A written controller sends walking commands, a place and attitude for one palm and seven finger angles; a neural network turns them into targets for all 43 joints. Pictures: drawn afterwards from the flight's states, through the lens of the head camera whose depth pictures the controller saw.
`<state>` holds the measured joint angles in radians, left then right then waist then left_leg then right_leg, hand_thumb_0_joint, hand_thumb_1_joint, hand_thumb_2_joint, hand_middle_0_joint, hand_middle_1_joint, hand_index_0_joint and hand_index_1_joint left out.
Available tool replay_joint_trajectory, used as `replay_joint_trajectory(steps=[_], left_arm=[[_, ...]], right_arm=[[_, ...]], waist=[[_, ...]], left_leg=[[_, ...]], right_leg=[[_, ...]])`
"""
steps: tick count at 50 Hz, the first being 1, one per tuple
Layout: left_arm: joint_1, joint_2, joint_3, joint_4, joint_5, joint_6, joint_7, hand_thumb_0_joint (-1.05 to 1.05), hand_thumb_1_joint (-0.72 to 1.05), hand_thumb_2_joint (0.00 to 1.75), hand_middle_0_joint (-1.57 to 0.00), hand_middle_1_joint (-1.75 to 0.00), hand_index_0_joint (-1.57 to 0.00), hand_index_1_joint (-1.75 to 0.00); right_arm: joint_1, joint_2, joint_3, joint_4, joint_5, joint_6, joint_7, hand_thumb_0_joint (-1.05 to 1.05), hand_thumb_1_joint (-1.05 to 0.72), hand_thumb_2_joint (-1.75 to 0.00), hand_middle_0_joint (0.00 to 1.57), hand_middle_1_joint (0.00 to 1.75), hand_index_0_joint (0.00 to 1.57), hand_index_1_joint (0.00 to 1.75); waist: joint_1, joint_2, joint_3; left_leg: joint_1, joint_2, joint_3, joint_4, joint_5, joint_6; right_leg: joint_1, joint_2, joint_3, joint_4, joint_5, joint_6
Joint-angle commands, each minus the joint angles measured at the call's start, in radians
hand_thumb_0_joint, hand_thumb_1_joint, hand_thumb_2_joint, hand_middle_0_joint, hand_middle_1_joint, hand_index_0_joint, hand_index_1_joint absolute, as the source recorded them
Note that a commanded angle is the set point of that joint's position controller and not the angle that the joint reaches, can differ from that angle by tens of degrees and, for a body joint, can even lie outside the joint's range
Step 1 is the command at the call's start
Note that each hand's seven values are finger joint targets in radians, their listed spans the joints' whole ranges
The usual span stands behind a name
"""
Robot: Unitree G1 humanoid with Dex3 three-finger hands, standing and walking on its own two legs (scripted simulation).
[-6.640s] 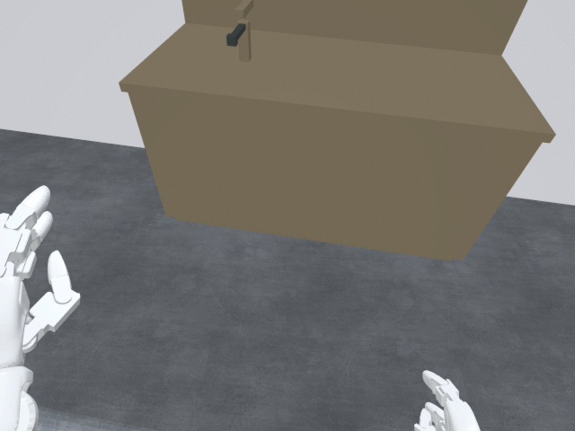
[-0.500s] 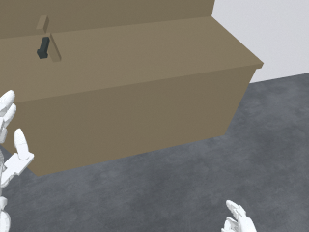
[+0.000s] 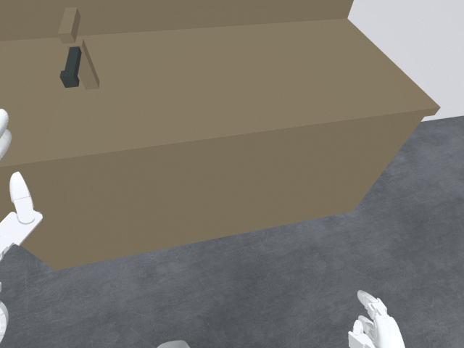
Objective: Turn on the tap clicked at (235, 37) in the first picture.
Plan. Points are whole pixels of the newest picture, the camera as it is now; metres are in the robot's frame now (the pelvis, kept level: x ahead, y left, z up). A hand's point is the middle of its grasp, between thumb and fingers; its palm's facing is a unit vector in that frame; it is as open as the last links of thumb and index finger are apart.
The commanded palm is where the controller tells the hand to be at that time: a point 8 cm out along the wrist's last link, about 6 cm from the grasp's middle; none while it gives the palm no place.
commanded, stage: take the last steps up to it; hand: left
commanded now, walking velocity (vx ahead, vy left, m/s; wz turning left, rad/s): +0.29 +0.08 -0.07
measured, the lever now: (69, 78) +0.62 +0.41 +0.09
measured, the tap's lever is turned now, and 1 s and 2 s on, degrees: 0 0 0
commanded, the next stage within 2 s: come to a stop and stand still in 0.58 s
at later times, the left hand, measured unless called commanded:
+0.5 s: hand (80, 151) +0.33 +0.24 +0.18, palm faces +0.35 -0.82 -0.46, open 7.4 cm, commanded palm +0.27 +0.29 +0.19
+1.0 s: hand (76, 118) +0.38 +0.26 +0.19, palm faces +0.33 -0.83 -0.45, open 7.4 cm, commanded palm +0.33 +0.30 +0.19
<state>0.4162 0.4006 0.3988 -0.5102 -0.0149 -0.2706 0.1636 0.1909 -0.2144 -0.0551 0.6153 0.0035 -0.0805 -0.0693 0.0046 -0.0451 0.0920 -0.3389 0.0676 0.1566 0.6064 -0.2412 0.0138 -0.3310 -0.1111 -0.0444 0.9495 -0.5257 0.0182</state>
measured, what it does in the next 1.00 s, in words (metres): walks ahead: right foot, then left foot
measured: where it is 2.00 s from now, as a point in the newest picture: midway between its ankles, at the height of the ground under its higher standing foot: outside the picture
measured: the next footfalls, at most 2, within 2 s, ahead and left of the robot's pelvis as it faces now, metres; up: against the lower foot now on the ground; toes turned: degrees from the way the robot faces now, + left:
right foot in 0.26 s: +0.13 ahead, -0.07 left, +0.00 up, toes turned -11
left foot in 0.64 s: +0.24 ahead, +0.16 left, +0.00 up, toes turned +7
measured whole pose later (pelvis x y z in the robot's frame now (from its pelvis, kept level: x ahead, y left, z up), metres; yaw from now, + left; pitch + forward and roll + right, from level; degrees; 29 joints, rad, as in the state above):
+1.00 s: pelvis +0.15 +0.03 +0.01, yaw -4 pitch -1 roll +0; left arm 0.49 0.40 0.37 -0.57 -0.05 -0.18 0.14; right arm 0.19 -0.10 0.07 0.57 -0.01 -0.09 -0.02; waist 0.02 0.01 0.08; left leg -0.27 0.10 0.16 0.50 -0.20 -0.01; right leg -0.29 0.00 -0.11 0.58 -0.32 0.04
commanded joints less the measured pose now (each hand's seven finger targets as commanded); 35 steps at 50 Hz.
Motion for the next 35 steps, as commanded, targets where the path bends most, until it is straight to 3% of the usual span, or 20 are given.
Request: replay_joint_trajectory(steps=[1, 5, 8, 11, 12, 13, 14, 15, 16, 18, 21, 24, 26, 27, 30, 31, 32, 33, 34, 35], left_arm=[[-0.014, 0.127, 0.082, -0.268, -0.014, -0.062, 0.001, 0.00, 0.90, 0.90, -0.20, -0.30, -0.20, -0.30], [0.069, 0.114, 0.081, -0.284, -0.019, -0.046, -0.001, 0.00, 0.90, 0.90, -0.20, -0.30, -0.20, -0.30], [0.074, 0.154, 0.118, -0.214, -0.021, -0.023, 0.002, 0.00, 0.90, 0.90, -0.20, -0.30, -0.20, -0.30], [0.035, 0.135, 0.105, -0.135, -0.018, 0.002, 0.004, 0.00, 0.90, 0.90, -0.20, -0.30, -0.20, -0.30], [0.011, 0.139, 0.103, -0.125, -0.015, 0.004, 0.005, 0.00, 0.90, 0.90, -0.20, -0.30, -0.20, -0.30], [0.001, 0.159, 0.105, -0.100, -0.004, 0.011, 0.005, 0.00, 0.90, 0.90, -0.20, -0.30, -0.20, -0.30], [-0.027, 0.175, 0.120, -0.090, -0.011, 0.013, 0.007, 0.00, 0.90, 0.90, -0.20, -0.30, -0.20, -0.30], [-0.057, 0.144, 0.088, -0.098, -0.026, 0.005, -0.004, 0.00, 0.90, 0.90, -0.20, -0.30, -0.20, -0.30], [-0.052, 0.158, 0.102, -0.098, -0.027, -0.004, -0.006, 0.00, 0.90, 0.90, -0.20, -0.30, -0.20, -0.30], [-0.056, 0.163, 0.098, -0.158, -0.011, -0.024, -0.004, 0.00, 0.90, 0.90, -0.20, -0.30, -0.20, -0.30], [0.009, 0.147, 0.091, -0.170, -0.002, -0.040, 0.003, 0.00, 0.90, 0.90, -0.20, -0.30, -0.20, -0.30], [0.077, 0.163, 0.122, -0.205, -0.010, -0.045, 0.018, 0.00, 0.90, 0.90, -0.20, -0.30, -0.20, -0.30], [0.081, 0.156, 0.124, -0.234, -0.014, -0.037, 0.023, 0.00, 0.90, 0.90, -0.20, -0.30, -0.20, -0.30], [0.073, 0.157, 0.127, -0.242, -0.016, -0.034, 0.026, 0.00, 0.90, 0.90, -0.20, -0.30, -0.20, -0.30], [0.027, 0.146, 0.106, -0.259, -0.016, -0.029, 0.029, 0.00, 0.90, 0.90, -0.20, -0.30, -0.20, -0.30], [0.002, 0.149, 0.100, -0.255, -0.015, -0.033, 0.027, 0.00, 0.90, 0.90, -0.20, -0.30, -0.20, -0.30], [-0.030, 0.141, 0.091, -0.263, -0.018, -0.038, 0.025, 0.00, 0.90, 0.90, -0.20, -0.30, -0.20, -0.30], [-0.043, 0.129, 0.074, -0.240, -0.021, -0.047, 0.020, 0.00, 0.90, 0.90, -0.20, -0.30, -0.20, -0.30], [-0.033, 0.176, 0.104, -0.219, -0.013, -0.050, 0.018, 0.00, 0.90, 0.90, -0.20, -0.30, -0.20, -0.30], [-0.037, 0.174, 0.102, -0.231, -0.017, -0.048, 0.014, 0.00, 0.90, 0.90, -0.20, -0.30, -0.20, -0.30]], right_arm=[[-0.048, -0.098, -0.024, -0.122, 0.018, -0.076, 0.010, 0.00, -0.90, -0.90, 0.20, 0.30, 0.20, 0.30], [-0.050, -0.092, -0.005, -0.122, 0.010, -0.091, 0.018, 0.00, -0.90, -0.90, 0.20, 0.30, 0.20, 0.30], [-0.041, -0.091, 0.010, -0.119, 0.005, -0.082, 0.006, 0.00, -0.90, -0.90, 0.20, 0.30, 0.20, 0.30], [-0.060, -0.092, 0.015, -0.122, 0.006, -0.061, -0.007, 0.00, -0.90, -0.90, 0.20, 0.30, 0.20, 0.30], [-0.065, -0.090, 0.015, -0.122, 0.008, -0.053, -0.010, 0.00, -0.90, -0.90, 0.20, 0.30, 0.20, 0.30], [-0.057, -0.075, 0.017, -0.124, 0.008, -0.042, -0.009, 0.00, -0.90, -0.90, 0.20, 0.30, 0.20, 0.30], [-0.082, -0.062, 0.026, -0.143, 0.007, -0.043, -0.002, 0.00, -0.90, -0.90, 0.20, 0.30, 0.20, 0.30], [-0.059, -0.101, -0.001, -0.130, 0.007, -0.048, 0.017, 0.00, -0.90, -0.90, 0.20, 0.30, 0.20, 0.30], [-0.069, -0.089, 0.008, -0.122, 0.009, -0.046, 0.022, 0.00, -0.90, -0.90, 0.20, 0.30, 0.20, 0.30], [-0.088, -0.077, 0.027, -0.104, 0.006, -0.023, 0.023, 0.00, -0.90, -0.90, 0.20, 0.30, 0.20, 0.30], [-0.083, -0.079, 0.024, -0.117, -0.005, -0.011, 0.016, 0.00, -0.90, -0.90, 0.20, 0.30, 0.20, 0.30], [-0.080, -0.064, 0.021, -0.150, -0.007, -0.012, 0.009, 0.00, -0.90, -0.90, 0.20, 0.30, 0.20, 0.30], [-0.079, -0.063, 0.014, -0.171, -0.007, -0.017, 0.008, 0.00, -0.90, -0.90, 0.20, 0.30, 0.20, 0.30], [-0.068, -0.066, 0.009, -0.176, -0.006, -0.018, 0.008, 0.00, -0.90, -0.90, 0.20, 0.30, 0.20, 0.30], [-0.048, -0.084, -0.005, -0.181, -0.004, -0.016, -0.004, 0.00, -0.90, -0.90, 0.20, 0.30, 0.20, 0.30], [-0.037, -0.101, -0.014, -0.181, 0.002, -0.016, -0.009, 0.00, -0.90, -0.90, 0.20, 0.30, 0.20, 0.30], [-0.039, -0.128, -0.022, -0.185, 0.007, -0.016, -0.009, 0.00, -0.90, -0.90, 0.20, 0.30, 0.20, 0.30], [-0.039, -0.127, -0.020, -0.195, 0.013, -0.021, -0.007, 0.00, -0.90, -0.90, 0.20, 0.30, 0.20, 0.30], [-0.057, -0.108, 0.001, -0.175, -0.008, -0.027, -0.009, 0.00, -0.90, -0.90, 0.20, 0.30, 0.20, 0.30], [-0.054, -0.097, 0.004, -0.166, -0.007, -0.030, -0.003, 0.00, -0.90, -0.90, 0.20, 0.30, 0.20, 0.30]], waist=[[-0.012, 0.248, -0.190], [-0.008, 0.276, -0.205], [-0.009, 0.235, -0.204], [-0.002, 0.185, -0.195], [0.003, 0.129, -0.208], [0.000, -0.052, -0.217], [0.006, -0.271, -0.195], [0.003, -0.278, -0.190], [0.000, -0.197, -0.150], [-0.002, -0.016, -0.151], [-0.010, -0.052, -0.166], [0.014, -0.074, -0.204], [0.027, -0.091, -0.211], [0.024, -0.101, -0.219], [-0.003, -0.039, -0.233], [-0.014, 0.043, -0.233], [-0.015, 0.233, -0.248], [-0.010, 0.317, -0.232], [-0.012, 0.361, -0.227], [-0.016, 0.297, -0.210]], left_leg=[[0.297, 0.277, -0.356, -0.277, 0.162, 0.225], [0.196, 0.223, -0.193, -0.289, 0.223, 0.167], [0.178, 0.225, -0.156, -0.276, 0.210, 0.139], [0.095, 0.204, -0.124, -0.175, 0.083, 0.097], [0.041, 0.176, -0.097, -0.069, 0.050, 0.080], [-0.087, 0.095, -0.041, 0.147, -0.035, 0.049], [-0.314, -0.037, -0.010, 0.396, -0.257, -0.003], [-0.347, -0.031, -0.127, 0.561, -0.261, -0.021], [-0.384, -0.001, -0.178, 0.639, -0.217, -0.030], [-0.375, 0.031, -0.171, 0.625, -0.151, -0.044], [-0.282, 0.033, -0.116, 0.439, -0.083, -0.042], [-0.171, 0.005, -0.027, 0.179, -0.048, -0.032], [-0.122, -0.017, 0.006, 0.077, -0.038, -0.027], [-0.089, -0.024, 0.015, 0.028, -0.021, -0.026], [0.133, -0.033, 0.030, -0.157, 0.129, -0.019], [0.243, 0.013, -0.031, -0.185, 0.164, 0.007], [0.330, 0.163, -0.231, -0.211, 0.274, 0.075], [0.353, 0.302, -0.437, -0.265, 0.353, 0.155], [0.303, 0.353, -0.534, -0.316, 0.292, 0.199], [0.284, 0.350, -0.510, -0.298, 0.323, 0.215]], right_leg=[[-0.354, 0.001, 0.008, 0.262, 0.023, -0.002], [-0.180, 0.027, -0.070, -0.012, 0.125, 0.004], [-0.062, 0.069, -0.122, -0.216, 0.163, 0.007], [0.109, 0.087, -0.137, -0.407, 0.216, -0.003], [0.194, 0.063, -0.089, -0.489, 0.256, -0.021], [0.281, -0.069, 0.143, -0.566, 0.248, -0.090], [0.373, -0.273, 0.519, -0.656, 0.347, -0.194], [0.355, -0.324, 0.577, -0.694, 0.337, -0.217], [0.330, -0.334, 0.533, -0.679, 0.355, -0.239], [0.310, -0.275, 0.295, -0.619, 0.594, -0.207], [0.257, -0.212, 0.103, -0.593, 0.780, -0.166], [0.293, -0.181, 0.050, -0.569, 0.820, -0.159], [0.309, -0.179, 0.065, -0.551, 0.823, -0.158], [0.315, -0.176, 0.062, -0.535, 0.801, -0.153], [0.229, -0.118, 0.015, -0.416, 0.651, -0.094], [0.130, -0.085, 0.008, -0.311, 0.550, -0.068], [-0.017, 0.010, -0.052, -0.145, 0.267, -0.027], [-0.143, 0.074, -0.054, 0.039, -0.094, -0.012], [-0.194, 0.072, -0.001, 0.191, -0.107, -0.017], [-0.219, 0.051, 0.035, 0.228, -0.052, -0.016]])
